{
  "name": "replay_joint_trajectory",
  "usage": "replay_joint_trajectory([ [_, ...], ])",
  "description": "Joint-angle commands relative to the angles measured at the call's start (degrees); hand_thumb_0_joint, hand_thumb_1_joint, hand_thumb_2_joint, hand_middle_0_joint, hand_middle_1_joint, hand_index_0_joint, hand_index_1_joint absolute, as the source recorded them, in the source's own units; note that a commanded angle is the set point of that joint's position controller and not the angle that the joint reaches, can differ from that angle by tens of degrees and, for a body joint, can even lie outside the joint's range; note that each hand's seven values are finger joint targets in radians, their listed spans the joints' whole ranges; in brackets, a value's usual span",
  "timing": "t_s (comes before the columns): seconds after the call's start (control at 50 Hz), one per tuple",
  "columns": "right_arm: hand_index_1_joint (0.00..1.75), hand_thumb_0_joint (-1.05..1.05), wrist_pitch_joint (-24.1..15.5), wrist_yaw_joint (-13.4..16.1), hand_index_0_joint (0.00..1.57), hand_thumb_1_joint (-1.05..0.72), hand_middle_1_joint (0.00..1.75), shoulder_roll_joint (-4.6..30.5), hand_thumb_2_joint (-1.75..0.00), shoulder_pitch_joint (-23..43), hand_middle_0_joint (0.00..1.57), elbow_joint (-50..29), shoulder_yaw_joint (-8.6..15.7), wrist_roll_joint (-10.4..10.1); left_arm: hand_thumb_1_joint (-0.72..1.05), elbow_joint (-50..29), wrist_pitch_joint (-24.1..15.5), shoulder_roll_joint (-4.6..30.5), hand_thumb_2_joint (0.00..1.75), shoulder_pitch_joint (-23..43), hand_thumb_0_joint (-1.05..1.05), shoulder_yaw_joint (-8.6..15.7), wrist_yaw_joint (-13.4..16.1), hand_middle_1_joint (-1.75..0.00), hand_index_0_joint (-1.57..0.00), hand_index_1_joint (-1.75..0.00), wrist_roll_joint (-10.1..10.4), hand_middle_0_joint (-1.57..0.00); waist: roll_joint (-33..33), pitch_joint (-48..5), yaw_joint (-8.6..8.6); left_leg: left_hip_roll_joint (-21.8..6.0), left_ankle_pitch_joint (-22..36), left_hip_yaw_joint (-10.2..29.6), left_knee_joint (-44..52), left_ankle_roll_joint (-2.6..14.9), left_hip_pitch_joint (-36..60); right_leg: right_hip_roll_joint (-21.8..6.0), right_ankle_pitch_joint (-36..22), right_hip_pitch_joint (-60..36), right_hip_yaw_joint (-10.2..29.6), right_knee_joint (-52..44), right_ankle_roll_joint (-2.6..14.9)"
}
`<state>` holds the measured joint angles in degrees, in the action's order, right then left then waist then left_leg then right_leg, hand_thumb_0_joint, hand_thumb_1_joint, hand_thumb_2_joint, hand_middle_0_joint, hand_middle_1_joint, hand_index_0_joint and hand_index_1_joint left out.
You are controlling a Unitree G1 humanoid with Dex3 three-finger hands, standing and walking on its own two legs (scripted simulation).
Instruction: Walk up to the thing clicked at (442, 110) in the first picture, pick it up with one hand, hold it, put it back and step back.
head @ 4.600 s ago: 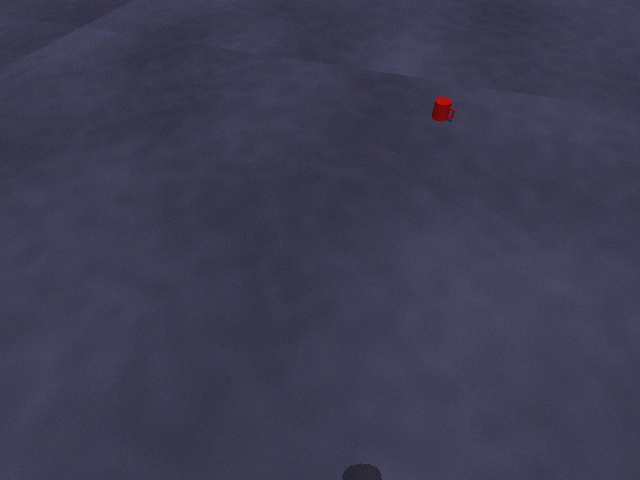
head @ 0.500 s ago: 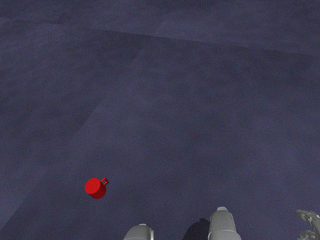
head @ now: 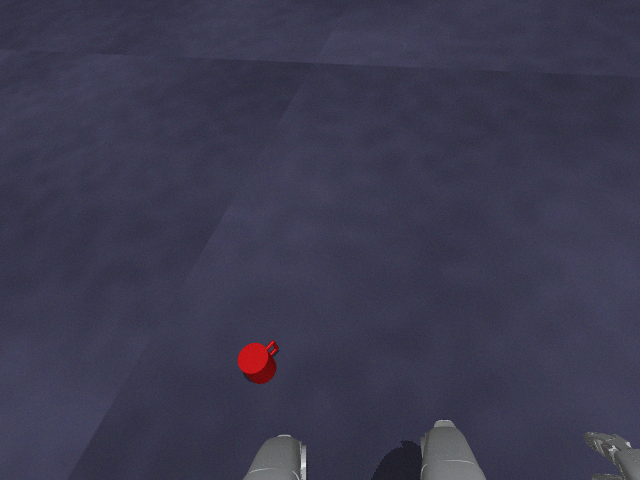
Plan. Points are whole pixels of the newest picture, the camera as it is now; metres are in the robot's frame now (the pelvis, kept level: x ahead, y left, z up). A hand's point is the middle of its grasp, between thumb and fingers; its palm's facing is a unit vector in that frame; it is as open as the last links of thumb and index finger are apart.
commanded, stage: walk up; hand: left
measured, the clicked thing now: (261, 359) +0.51 +0.30 -0.67
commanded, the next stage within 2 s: none
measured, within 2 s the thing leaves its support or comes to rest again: neither
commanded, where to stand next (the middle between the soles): +0.09 +0.15 m, yaw -8 degrees
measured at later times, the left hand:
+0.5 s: hand out of the picture +0.05 +0.45 -0.12, palm faces -0.13 -0.89 -0.43, open 7.4 cm
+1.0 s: hand out of the picture +0.09 +0.50 -0.11, palm faces -0.25 -0.86 -0.45, open 7.4 cm
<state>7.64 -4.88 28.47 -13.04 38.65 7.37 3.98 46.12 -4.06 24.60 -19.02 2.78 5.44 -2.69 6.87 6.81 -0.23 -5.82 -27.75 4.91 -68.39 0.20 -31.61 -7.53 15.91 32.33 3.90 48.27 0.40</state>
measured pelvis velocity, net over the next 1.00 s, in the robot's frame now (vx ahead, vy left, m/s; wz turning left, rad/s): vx -0.01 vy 0.23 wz -0.22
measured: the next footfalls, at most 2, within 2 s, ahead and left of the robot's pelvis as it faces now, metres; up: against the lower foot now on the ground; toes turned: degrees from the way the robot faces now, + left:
left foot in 0.06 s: +0.03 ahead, +0.24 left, +0.00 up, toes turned -1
right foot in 0.36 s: +0.00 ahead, +0.09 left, +0.00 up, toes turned -7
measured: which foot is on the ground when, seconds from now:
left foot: up 0.00-0.04, down 0.06-1.00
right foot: down 0.00-0.08, up 0.10-0.34, down 0.36-0.54, up 0.56-1.00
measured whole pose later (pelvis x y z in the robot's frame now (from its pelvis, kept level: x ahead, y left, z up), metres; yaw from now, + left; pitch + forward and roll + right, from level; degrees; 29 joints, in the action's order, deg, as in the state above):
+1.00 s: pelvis -0.01 +0.23 +0.04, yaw -13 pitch -2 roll +1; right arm 1.4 -0.1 21.4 -12.3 54.8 4.5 1.8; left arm 61.9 0.7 23.4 -11.4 1.4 2.7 -0.4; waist -0.9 5.4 2.1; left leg 5.0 -16.4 -14.9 -27.1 7.0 -10.0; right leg -2.0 20.4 18.5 1.7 40.9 2.0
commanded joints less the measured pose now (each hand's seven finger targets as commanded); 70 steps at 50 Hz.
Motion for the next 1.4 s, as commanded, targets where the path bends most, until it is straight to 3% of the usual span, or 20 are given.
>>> replay_joint_trajectory([
  [0.0, 0.3, 0.0, -1.8, 0.2, 0.2, -0.9, 0.3, 8.7, -0.9, -4.7, 0.2, -3.4, 4.1, -0.3, 0.9, -2.6, -0.1, 23.6, 0.9, 1.2, 0.0, 8.6, 1.9, -0.3, -0.2, -0.3, 0.2, -0.2, -18.8, -8.0, 1.67, 1.8, -3.4, -7.0, 17.0, 1.05, 7.8, -6.5, 14.6, -0.7, 10.9, -16.7, 9.77],
  [0.04, 0.3, 0.0, -2.7, 0.6, 0.2, -0.9, 0.3, 10.3, -0.9, -15.2, 0.2, 0.7, 5.1, 0.8, 0.9, -1.3, 1.0, 17.3, 0.9, 2.2, 0.0, 6.8, 2.1, -0.3, -0.2, -0.3, 0.5, -0.2, -3.6, -9.9, 7.11, 3.7, -4.4, -4.1, 31.1, 2.56, 20.0, 3.7, 15.7, 9.4, 0.7, 5.2, 4.7],
  [0.06, 0.3, 0.0, -3.0, 1.1, 0.2, -0.9, 0.3, 16.8, -0.9, -13.0, 0.2, -1.4, 5.9, 1.4, 0.9, -2.5, 1.2, 11.2, 0.9, 3.3, 0.0, 5.0, 2.7, -0.3, -0.2, -0.3, 1.5, -0.2, 14.1, -5.1, 7.44, -11.1, -9.7, 22.6, 43.4, 8.51, 13.8, 13.4, 21.6, 21.4, -6.4, 22.6, 1.27],
  [0.08, 0.3, 0.0, -3.3, 1.8, 0.2, -0.9, 0.3, 21.7, -0.9, -4.0, 0.2, -2.4, 5.9, -0.3, 0.9, -3.2, 0.6, 14.7, 0.9, 9.4, 0.0, 5.2, 4.2, -0.3, -0.2, -0.3, 1.4, -0.2, 15.0, -0.4, 7.21, -15.7, -12.1, 33.4, 51.4, 15.32, 2.1, 10.6, 20.5, 17.8, -0.2, 27.8, 2.43],
  [0.18, 0.3, 0.0, -3.8, 2.7, 0.2, -0.9, 0.3, 11.0, -0.9, 5.6, 0.2, -4.1, 2.9, 0.0, 0.9, 6.4, 0.4, 15.4, 0.9, -3.2, 0.0, 5.8, 2.1, -0.3, -0.2, -0.3, 3.9, -0.2, 6.8, -1.2, 0.96, -6.4, 5.0, 10.6, 38.6, 11.55, 6.6, 8.4, 10.8, 5.5, -4.3, 23.3, 1.8],
  [0.32, 0.3, 0.0, -6.2, 4.4, 0.2, -0.9, 0.3, 8.1, -0.9, -2.0, 0.2, 1.2, -0.2, -3.0, 0.9, 3.1, -0.2, 10.1, 0.9, 2.2, 0.0, 4.1, -1.7, -0.3, -0.2, -0.3, 0.5, -0.2, -5.5, -5.6, -0.03, -11.4, 6.5, 14.0, 37.8, 9.2, 8.9, 7.6, 8.1, -16.6, -2.7, -11.0, 3.7],
  [0.4, 0.3, 0.0, -7.9, 5.4, 0.2, -0.9, 0.3, 7.3, -0.9, 0.6, 0.2, 4.4, -1.2, -2.7, 0.9, 1.9, -0.7, 14.6, 0.9, 5.5, 0.0, 4.7, -2.5, -0.3, -0.2, -0.3, 0.9, -0.2, -11.5, -4.7, -1.15, 1.7, -1.7, -1.5, 20.8, -0.05, 4.2, -12.2, 13.1, -16.5, 30.0, -22.4, 17.51],
  [0.46, 0.3, 0.0, -9.5, 4.9, 0.2, -0.9, 0.3, 6.3, -0.9, -1.9, 0.2, 7.7, -1.6, -2.9, 0.9, 2.5, -0.7, 11.6, 0.9, 8.2, 0.0, 2.8, -2.9, -0.3, -0.2, -0.3, 1.7, -0.2, -7.1, -6.4, 1.84, 0.7, 8.5, 0.7, 35.4, 2.32, 15.1, -4.6, 3.2, -11.4, 15.1, -16.7, 9.45],
  [0.52, 0.3, 0.0, -10.6, 4.9, 0.2, -0.9, 0.3, 8.8, -0.9, -1.5, 0.2, 8.4, -1.0, -2.3, 0.9, 5.3, 0.9, 9.7, 0.9, 7.6, 0.0, 1.9, -3.7, -0.3, -0.2, -0.3, 2.1, -0.2, -6.3, -2.0, 2.04, -14.7, -8.8, 23.7, 54.8, 7.14, 19.0, 7.7, 12.4, -1.9, 0.5, -2.0, 1.27],
  [0.62, 0.3, 0.0, -10.5, 5.9, 0.2, -0.9, 0.3, 7.5, -0.9, 0.7, 0.2, 11.3, -0.2, -2.4, 0.9, 9.2, 2.0, 10.2, 0.9, 5.1, 0.0, 1.8, -3.5, -0.3, -0.2, -0.3, 3.1, -0.2, -2.3, -2.2, 1.77, -8.2, 2.8, 8.8, 57.9, -4.63, 25.1, 7.5, 5.3, -0.1, 4.7, 1.5, 1.15],
  [0.7, 0.3, 0.0, -9.4, 5.7, 0.2, -0.9, 0.3, 4.8, -0.9, 0.9, 0.2, 11.5, -0.3, -2.3, 0.9, 11.5, 2.5, 9.6, 0.9, 4.9, 0.0, 1.4, -2.7, -0.3, -0.2, -0.3, 2.7, -0.2, -1.7, -4.3, 2.17, -4.9, 19.1, -0.7, 54.2, -5.18, 28.4, 7.1, 3.5, -2.1, 1.6, 1.3, 0.17],
  [1.0, 0.3, 0.0, -8.3, 5.9, 0.2, -0.9, 0.3, 5.1, -0.9, 4.5, 0.2, 12.7, -0.1, -2.8, 0.9, 13.3, 3.8, 8.0, 0.9, 5.8, 0.0, 1.0, -2.4, -0.3, -0.2, -0.3, 2.0, -0.2, -4.2, -7.0, -0.22, -9.3, 35.1, -0.3, 49.1, -4.22, 25.2, 2.5, 0.6, -18.2, -2.9, -16.7, 2.64],
  [1.04, 0.3, 0.0, -8.6, 5.7, 0.2, -0.9, 0.3, 4.2, -0.9, 8.1, 0.2, 12.7, -0.7, -3.5, 0.9, 14.3, 2.9, 10.9, 0.9, 2.3, 0.0, 2.2, -2.4, -0.3, -0.2, -0.3, 1.4, -0.2, -9.7, -7.1, -4.58, -1.3, 41.8, -7.3, 39.0, -11.25, 14.4, -3.6, -9.3, -31.3, 6.7, -27.8, 7.19],
  [1.06, 0.3, 0.0, -8.4, 5.7, 0.2, -0.9, 0.3, 3.5, -0.9, 9.1, 0.2, 12.8, -1.0, -3.6, 0.9, 14.7, 2.8, 13.0, 0.9, 0.9, 0.0, 2.8, -2.3, -0.3, -0.2, -0.3, 1.9, -0.2, -14.6, -7.8, -5.82, 4.6, 27.2, -6.6, 27.6, -11.83, 14.4, -12.4, -8.9, -27.7, 18.6, -31.6, 13.84],
  [1.08, 0.3, 0.0, -7.9, 5.6, 0.2, -0.9, 0.3, 3.1, -0.9, 6.9, 0.2, 14.0, -0.7, -3.5, 0.9, 12.4, 2.7, 13.4, 0.9, 7.6, 0.0, 2.5, -2.2, -0.3, -0.2, -0.3, 1.8, -0.2, -20.3, -6.2, -3.81, 5.6, -1.9, -1.8, 18.1, -8.44, 13.6, -18.4, -7.4, -21.4, 26.4, -33.0, 17.93],
  [1.1, 0.3, 0.0, -7.6, 5.5, 0.2, -0.9, 0.3, 4.2, -0.9, 3.9, 0.2, 15.4, -0.9, -3.6, 0.9, 10.4, 2.5, 12.1, 0.9, 14.9, 0.0, 2.4, -2.0, -0.3, -0.2, -0.3, 1.4, -0.2, -14.6, -5.9, -0.32, 5.6, -4.3, 2.6, 14.7, -4.68, 12.6, -16.0, -2.2, -19.2, 21.6, -32.5, 16.77],
  [1.24, 0.3, 0.0, -10.0, 5.9, 0.2, -0.9, 0.3, 2.3, -0.9, -0.1, 0.2, 21.1, -2.8, -3.5, 0.9, 10.3, 4.0, 9.2, 0.9, 18.7, 0.0, 2.2, -4.7, -0.3, -0.2, -0.3, 0.8, -0.2, -16.7, -5.1, 1.14, 6.6, 18.1, -7.8, 46.4, -2.0, 21.9, -1.2, -7.4, -19.2, -0.8, -23.6, 5.73],
  [1.28, 0.3, 0.0, -11.0, 7.4, 0.2, -0.9, 0.3, 5.2, -0.9, -0.4, 0.2, 21.1, -1.8, -2.6, 0.9, 9.5, 5.2, 7.0, 0.9, 17.2, 0.0, 2.2, -5.3, -0.3, -0.2, -0.3, 1.5, -0.2, -10.8, -7.7, 0.6, 1.5, 27.1, -1.7, 47.8, -1.39, 26.7, 0.6, -10.7, -16.2, -3.4, -15.4, 2.95],
  [1.32, 0.3, 0.0, -11.8, 8.3, 0.2, -0.9, 0.3, 11.8, -0.9, 1.0, 0.2, 20.3, -0.9, -3.0, 0.9, 9.2, 6.5, 7.0, 0.9, 17.0, 0.0, 2.9, -5.6, -0.3, -0.2, -0.3, 1.7, -0.2, -1.5, -6.9, 0.42, -11.9, 33.6, 14.5, 48.0, 7.61, 22.4, 4.3, 6.3, -14.4, -2.7, -11.6, 0.46],
  [1.38, 0.3, 0.0, -12.0, 8.6, 0.2, -0.9, 0.3, 9.8, -0.9, 4.7, 0.2, 19.4, -1.7, -3.0, 0.9, 9.4, 5.8, 7.1, 0.9, 18.0, 0.0, 3.0, -5.8, -0.3, -0.2, -0.3, 1.4, -0.2, -0.7, -9.3, -0.03, -8.4, 43.2, 8.5, 42.6, 8.18, 23.8, 3.3, -4.1, -16.2, -2.0, -13.5, 1.28],
])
